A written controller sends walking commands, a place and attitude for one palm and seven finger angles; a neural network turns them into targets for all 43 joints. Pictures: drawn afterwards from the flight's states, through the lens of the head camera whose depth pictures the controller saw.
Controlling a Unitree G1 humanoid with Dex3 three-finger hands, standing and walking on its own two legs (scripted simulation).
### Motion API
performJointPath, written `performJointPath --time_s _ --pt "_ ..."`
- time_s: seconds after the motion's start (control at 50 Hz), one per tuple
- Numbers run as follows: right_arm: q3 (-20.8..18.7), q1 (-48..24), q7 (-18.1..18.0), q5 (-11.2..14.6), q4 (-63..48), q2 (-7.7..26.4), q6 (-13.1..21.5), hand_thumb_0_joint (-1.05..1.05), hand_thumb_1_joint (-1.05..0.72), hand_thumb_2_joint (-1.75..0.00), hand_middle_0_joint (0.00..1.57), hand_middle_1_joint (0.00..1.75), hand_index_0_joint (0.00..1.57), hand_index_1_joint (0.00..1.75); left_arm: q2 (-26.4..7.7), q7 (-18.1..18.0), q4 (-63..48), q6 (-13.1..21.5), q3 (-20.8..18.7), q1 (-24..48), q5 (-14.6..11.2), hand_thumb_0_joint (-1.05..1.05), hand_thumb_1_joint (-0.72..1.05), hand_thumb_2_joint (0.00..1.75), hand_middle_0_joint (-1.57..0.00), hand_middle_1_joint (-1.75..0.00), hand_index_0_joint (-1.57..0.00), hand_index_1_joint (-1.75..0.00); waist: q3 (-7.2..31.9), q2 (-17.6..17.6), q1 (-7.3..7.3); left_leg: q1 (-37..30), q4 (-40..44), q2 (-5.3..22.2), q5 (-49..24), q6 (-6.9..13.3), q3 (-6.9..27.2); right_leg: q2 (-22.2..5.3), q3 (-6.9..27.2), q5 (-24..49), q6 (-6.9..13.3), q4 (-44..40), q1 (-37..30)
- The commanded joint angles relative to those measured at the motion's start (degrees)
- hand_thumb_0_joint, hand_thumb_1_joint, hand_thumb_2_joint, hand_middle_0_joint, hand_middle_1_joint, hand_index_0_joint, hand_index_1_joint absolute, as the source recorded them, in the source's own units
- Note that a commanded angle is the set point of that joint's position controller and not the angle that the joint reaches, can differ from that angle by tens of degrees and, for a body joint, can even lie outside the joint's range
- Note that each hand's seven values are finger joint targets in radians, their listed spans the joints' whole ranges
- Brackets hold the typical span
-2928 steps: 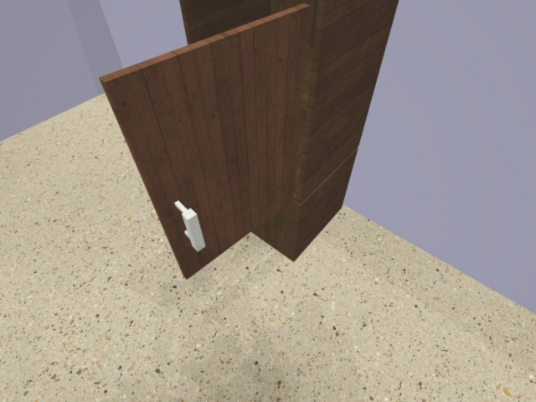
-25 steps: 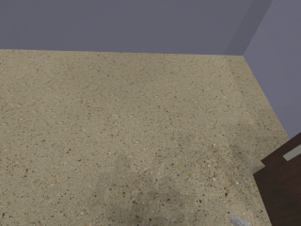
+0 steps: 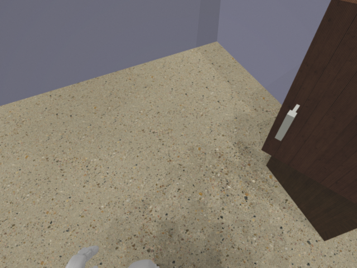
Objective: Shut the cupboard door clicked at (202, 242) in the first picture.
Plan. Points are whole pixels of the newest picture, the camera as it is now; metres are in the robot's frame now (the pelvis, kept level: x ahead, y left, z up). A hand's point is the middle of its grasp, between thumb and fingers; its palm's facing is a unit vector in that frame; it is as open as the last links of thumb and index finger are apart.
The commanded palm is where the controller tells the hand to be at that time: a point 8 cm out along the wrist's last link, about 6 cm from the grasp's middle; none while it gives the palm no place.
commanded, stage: turn to face it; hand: left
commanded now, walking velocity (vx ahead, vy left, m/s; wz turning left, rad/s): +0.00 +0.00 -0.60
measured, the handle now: (287, 122) +0.55 -0.32 -0.09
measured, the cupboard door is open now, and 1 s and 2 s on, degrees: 27 27 27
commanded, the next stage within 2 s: take the last steps up to it in 1.02 s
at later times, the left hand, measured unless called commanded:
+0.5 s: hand (103, 264) +0.15 +0.22 -0.17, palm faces -0.22 -0.95 -0.22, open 7.4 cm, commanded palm none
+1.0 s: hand (154, 227) +0.23 +0.09 -0.14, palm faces -0.51 -0.82 -0.27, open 7.4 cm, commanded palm none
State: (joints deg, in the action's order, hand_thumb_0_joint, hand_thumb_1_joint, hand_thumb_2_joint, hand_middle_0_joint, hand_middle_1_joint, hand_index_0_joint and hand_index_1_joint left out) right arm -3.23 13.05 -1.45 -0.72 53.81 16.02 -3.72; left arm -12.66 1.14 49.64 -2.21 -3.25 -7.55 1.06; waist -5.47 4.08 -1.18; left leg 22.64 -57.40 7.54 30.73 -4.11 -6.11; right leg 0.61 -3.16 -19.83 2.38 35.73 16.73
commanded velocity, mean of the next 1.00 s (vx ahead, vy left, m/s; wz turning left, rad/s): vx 0.00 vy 0.00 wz -0.48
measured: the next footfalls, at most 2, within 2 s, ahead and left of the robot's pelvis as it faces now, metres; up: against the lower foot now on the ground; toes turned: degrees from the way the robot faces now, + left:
left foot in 0.40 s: +0.10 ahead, +0.13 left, +0.00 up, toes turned -12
right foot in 0.78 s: +0.02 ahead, -0.12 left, +0.00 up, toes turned -31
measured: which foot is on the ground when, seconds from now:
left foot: up 0.00-0.38, down 0.40-0.78, up 0.80-1.00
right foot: down 0.00-0.40, up 0.42-0.76, down 0.78-1.00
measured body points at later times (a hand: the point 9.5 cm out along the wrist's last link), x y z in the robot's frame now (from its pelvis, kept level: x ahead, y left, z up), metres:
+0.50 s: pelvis +0.04 +0.02 +0.01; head +0.09 +0.04 +0.46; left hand +0.16 +0.27 -0.15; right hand +0.08 -0.25 -0.11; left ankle +0.06 +0.13 -0.73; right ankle -0.03 -0.08 -0.66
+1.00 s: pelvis +0.04 -0.03 +0.01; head +0.07 -0.07 +0.46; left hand +0.26 +0.13 -0.11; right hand -0.05 -0.28 -0.14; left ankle +0.09 +0.11 -0.65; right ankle -0.01 -0.10 -0.73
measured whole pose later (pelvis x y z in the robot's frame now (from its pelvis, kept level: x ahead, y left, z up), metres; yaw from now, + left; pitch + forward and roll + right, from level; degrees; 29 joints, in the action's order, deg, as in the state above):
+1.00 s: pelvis +0.04 -0.03 +0.01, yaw -31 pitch +1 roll +1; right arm -2.5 12.1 -1.0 -0.7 54.3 15.0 -3.2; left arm -11.4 -0.3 51.5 -1.6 -1.9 -9.1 1.0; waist -3.7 1.8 -1.3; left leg 28.0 -62.2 4.1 23.3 -4.9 -1.8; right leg 1.1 -0.4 -15.1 2.6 27.6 13.9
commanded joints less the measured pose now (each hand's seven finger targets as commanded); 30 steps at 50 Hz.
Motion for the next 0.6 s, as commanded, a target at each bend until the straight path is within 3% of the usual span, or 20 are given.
performJointPath --time_s 0.0,0.04,0.12,0.2,0.24,0.28,0.32,0.34,0.36,0.38,0.4,0.42,0.46,0.5,0.54,0.58 --pt "-1.2 -4.2 0.1 -0.3 -6.5 4.7 1.7 0.00 -0.90 -0.90 0.20 0.30 0.20 0.30 -11.2 -1.9 -2.8 1.0 -2.7 -3.0 -0.4 0.00 0.90 0.90 -0.20 -0.30 -0.20 -0.30 5.8 -16.0 1.99 13.3 -11.4 -0.3 -7.2 -1.1 7.1 -14.9 17.9 31.7 7.8 -16.1 -10.5" --pt "-1.1 -1.9 0.6 -0.4 -5.4 3.8 1.3 0.00 -0.90 -0.90 0.20 0.30 0.20 0.30 -11.0 -1.8 -3.6 1.3 -2.6 -1.8 -0.2 0.00 0.90 0.90 -0.20 -0.30 -0.20 -0.30 8.0 -12.4 0.68 9.7 -8.6 -1.4 -10.8 -1.5 6.0 -12.5 15.2 27.2 6.7 -16.3 -8.6" --pt "-1.1 -3.9 0.6 -0.4 -6.1 3.4 1.4 0.00 -0.90 -0.90 0.20 0.30 0.20 0.30 -11.4 -1.5 -3.0 1.6 -2.8 -4.0 0.0 0.00 0.90 0.90 -0.20 -0.30 -0.20 -0.30 7.5 -8.7 1.71 9.8 -3.4 -2.8 -11.2 -1.9 6.0 -12.5 18.5 22.2 7.7 -17.2 -9.1" --pt "-0.9 -7.0 0.2 -0.1 -8.0 3.0 2.0 0.00 -0.90 -0.90 0.20 0.30 0.20 0.30 -11.9 -1.5 -2.2 1.4 -3.2 -6.1 0.3 0.00 0.90 0.90 -0.20 -0.30 -0.20 -0.30 7.5 -10.4 3.05 9.2 4.6 -3.9 -7.5 -1.7 6.5 -13.2 23.7 26.7 9.6 -15.5 -11.1" --pt "-0.7 -6.6 -0.1 0.2 -8.3 2.9 2.4 0.00 -0.90 -0.90 0.20 0.30 0.20 0.30 -12.5 -1.7 -2.0 1.3 -3.5 -5.9 0.5 0.00 0.90 0.90 -0.20 -0.30 -0.20 -0.30 8.8 -11.9 3.00 6.6 10.4 -4.8 -6.0 -1.4 6.4 -13.2 25.3 31.5 9.9 -13.5 -12.1" --pt "-0.6 -4.7 -0.3 0.5 -7.9 2.8 2.7 0.00 -0.90 -0.90 0.20 0.30 0.20 0.30 -12.7 -1.7 -2.2 1.0 -3.7 -4.7 0.4 0.00 0.90 0.90 -0.20 -0.30 -0.20 -0.30 9.9 -12.3 2.00 1.6 17.1 -5.8 -7.4 -0.8 6.2 -12.4 26.2 34.5 8.9 -11.3 -10.6" --pt "-0.6 -1.2 -0.6 0.8 -6.7 3.3 3.1 0.00 -0.90 -0.90 0.20 0.30 0.20 0.30 -11.8 -1.7 -2.1 0.6 -3.6 -2.6 0.0 0.00 0.90 0.90 -0.20 -0.30 -0.20 -0.30 9.9 -12.0 -0.04 -8.4 29.6 -6.2 -16.2 -0.4 6.3 -9.5 25.8 31.3 5.3 -7.7 -4.4" --pt "-0.9 1.0 -0.8 0.6 -6.0 5.0 3.6 0.00 -0.90 -0.90 0.20 0.30 0.20 0.30 -10.4 -1.5 -2.8 0.4 -3.2 -2.0 -0.5 0.00 0.90 0.90 -0.20 -0.30 -0.20 -0.30 10.7 -7.9 -1.01 -16.9 35.8 -3.4 -21.2 0.5 7.2 -5.6 22.3 25.0 2.3 -4.7 1.5" --pt "-1.6 1.9 -1.0 -0.2 -6.3 9.7 4.2 0.00 -0.90 -0.90 0.20 0.30 0.20 0.30 -7.2 -1.1 -3.5 0.1 -2.6 -4.0 -1.1 0.00 0.90 0.90 -0.20 -0.30 -0.20 -0.30 12.5 5.5 -0.80 -24.5 40.0 9.0 -26.7 4.7 19.4 2.4 15.6 6.1 -1.1 3.8 11.3" --pt "-2.0 2.9 -1.1 -0.5 -6.8 12.6 3.8 0.00 -0.90 -0.90 0.20 0.30 0.20 0.30 -6.8 -0.8 -4.2 0.2 -2.3 -3.5 -0.8 0.00 0.90 0.90 -0.20 -0.30 -0.20 -0.30 11.5 13.0 -1.09 -23.0 40.6 19.6 -35.9 11.1 26.9 3.7 7.3 -16.1 -3.4 17.0 15.2" --pt "-1.6 2.5 -1.1 -1.1 -7.6 11.6 3.4 0.00 -0.90 -0.90 0.20 0.30 0.20 0.30 -8.1 -0.6 -4.4 0.0 -2.7 -2.7 -0.1 0.00 0.90 0.90 -0.20 -0.30 -0.20 -0.30 9.2 7.3 -1.22 -16.9 39.8 20.3 -36.0 13.8 24.8 1.2 7.8 -16.2 -3.6 25.7 13.3" --pt "-0.7 -1.0 -1.2 -1.1 -8.1 9.1 3.7 0.00 -0.90 -0.90 0.20 0.30 0.20 0.30 -8.2 -0.4 -3.3 -0.5 -3.1 -4.4 0.2 0.00 0.90 0.90 -0.20 -0.30 -0.20 -0.30 7.9 7.8 1.06 -14.7 40.8 17.5 -36.4 13.1 21.3 0.3 7.9 -12.4 -4.4 29.8 14.5" --pt "-0.3 -3.1 -1.5 -1.1 -9.0 7.6 3.9 0.00 -0.90 -0.90 0.20 0.30 0.20 0.30 -8.3 0.5 -2.2 -0.8 -3.5 -3.9 0.3 0.00 0.90 0.90 -0.20 -0.30 -0.20 -0.30 5.7 7.4 1.83 -14.5 38.6 12.9 -42.4 11.5 13.5 -0.9 6.4 -8.9 -5.4 32.8 15.5" --pt "-0.4 -1.9 -1.5 -1.1 -8.2 7.2 3.8 0.00 -0.90 -0.90 0.20 0.30 0.20 0.30 -6.8 0.9 -2.4 -1.2 -2.9 -3.4 0.0 0.00 0.90 0.90 -0.20 -0.30 -0.20 -0.30 7.0 6.3 1.31 -18.5 36.3 10.7 -47.1 10.9 7.8 -1.3 4.2 -7.1 -5.9 30.3 15.8" --pt "-0.7 0.8 -1.4 -1.0 -7.1 7.5 3.9 0.00 -0.90 -0.90 0.20 0.30 0.20 0.30 -6.0 1.2 -2.9 -1.1 -2.5 -1.6 0.0 0.00 0.90 0.90 -0.20 -0.30 -0.20 -0.30 8.2 6.8 0.19 -22.4 34.7 10.6 -52.2 10.8 5.5 -1.6 2.3 -6.5 -6.0 26.4 15.9" --pt "-1.2 2.0 -1.1 -1.0 -6.2 8.0 3.7 0.00 -0.90 -0.90 0.20 0.30 0.20 0.30 -5.2 1.2 -3.6 -1.2 -2.2 0.1 -0.1 0.00 0.90 0.90 -0.20 -0.30 -0.20 -0.30 8.6 6.6 -0.55 -22.6 34.1 11.5 -51.2 11.0 3.6 -2.1 0.9 -6.2 -5.8 21.0 13.8"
